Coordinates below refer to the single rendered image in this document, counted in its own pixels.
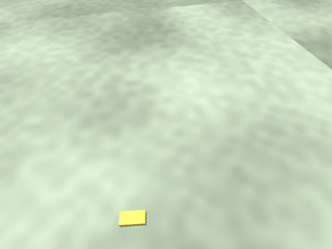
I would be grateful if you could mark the small box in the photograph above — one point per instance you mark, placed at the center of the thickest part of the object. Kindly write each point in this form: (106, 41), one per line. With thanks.
(132, 218)

